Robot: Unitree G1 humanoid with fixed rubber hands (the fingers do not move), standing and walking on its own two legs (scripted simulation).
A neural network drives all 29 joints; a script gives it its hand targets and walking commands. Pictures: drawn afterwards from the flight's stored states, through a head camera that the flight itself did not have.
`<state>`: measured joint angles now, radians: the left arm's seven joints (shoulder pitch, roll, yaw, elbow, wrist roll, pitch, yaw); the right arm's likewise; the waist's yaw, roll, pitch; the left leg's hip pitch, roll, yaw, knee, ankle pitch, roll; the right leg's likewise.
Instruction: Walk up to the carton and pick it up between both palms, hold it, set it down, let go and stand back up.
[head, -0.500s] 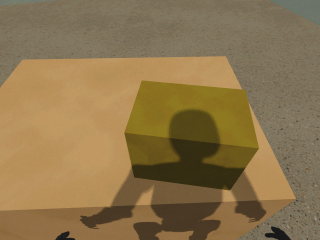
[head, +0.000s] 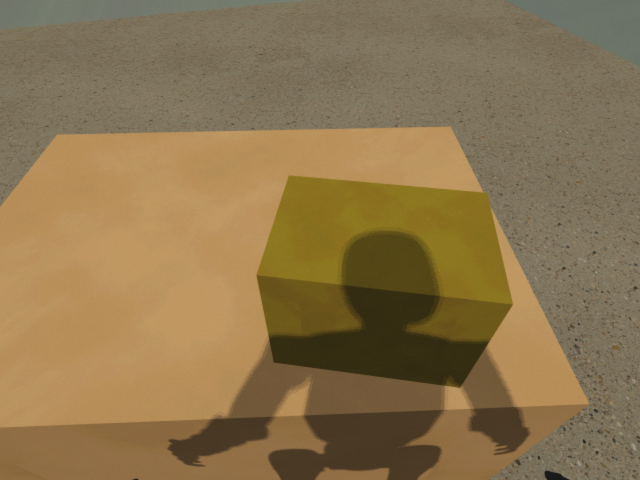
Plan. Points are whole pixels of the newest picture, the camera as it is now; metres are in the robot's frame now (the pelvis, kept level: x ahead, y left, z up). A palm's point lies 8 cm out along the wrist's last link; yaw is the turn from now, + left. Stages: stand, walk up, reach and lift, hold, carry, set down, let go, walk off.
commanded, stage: stand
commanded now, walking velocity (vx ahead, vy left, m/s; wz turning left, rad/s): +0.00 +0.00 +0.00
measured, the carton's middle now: (374, 282) +0.42 -0.06 -0.01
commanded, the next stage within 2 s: none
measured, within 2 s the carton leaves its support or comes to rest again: neither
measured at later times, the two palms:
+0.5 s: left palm out of the picture +0.08 +0.30 -0.12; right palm out of the picture +0.10 -0.30 -0.11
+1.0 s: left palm out of the picture +0.09 +0.30 -0.12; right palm out of the picture +0.11 -0.30 -0.11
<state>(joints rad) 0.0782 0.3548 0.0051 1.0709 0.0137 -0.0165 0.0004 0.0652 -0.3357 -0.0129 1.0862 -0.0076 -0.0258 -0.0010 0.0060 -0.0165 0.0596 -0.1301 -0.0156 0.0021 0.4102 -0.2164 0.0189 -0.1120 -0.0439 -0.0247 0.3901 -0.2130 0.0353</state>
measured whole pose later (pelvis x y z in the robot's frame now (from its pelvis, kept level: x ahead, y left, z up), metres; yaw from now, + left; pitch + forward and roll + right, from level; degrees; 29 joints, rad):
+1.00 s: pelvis +0.01 +0.00 +0.00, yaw +0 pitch -3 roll +0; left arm 0.09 0.36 0.01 1.09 0.01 -0.01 0.00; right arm 0.06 -0.35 -0.02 1.11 -0.01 -0.02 0.00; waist 0.01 -0.02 0.06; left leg -0.11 -0.02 0.00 0.36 -0.20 0.02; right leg -0.09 -0.05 -0.03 0.35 -0.20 0.04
